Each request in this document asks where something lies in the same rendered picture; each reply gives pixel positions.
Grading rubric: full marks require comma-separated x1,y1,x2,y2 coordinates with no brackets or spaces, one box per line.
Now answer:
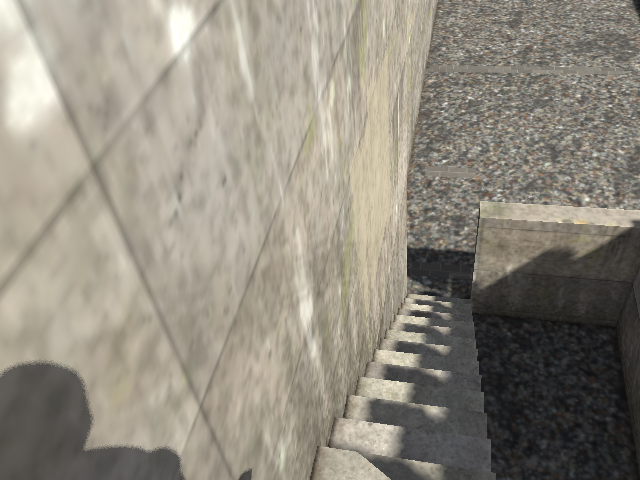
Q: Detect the stairs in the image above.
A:
310,294,496,480

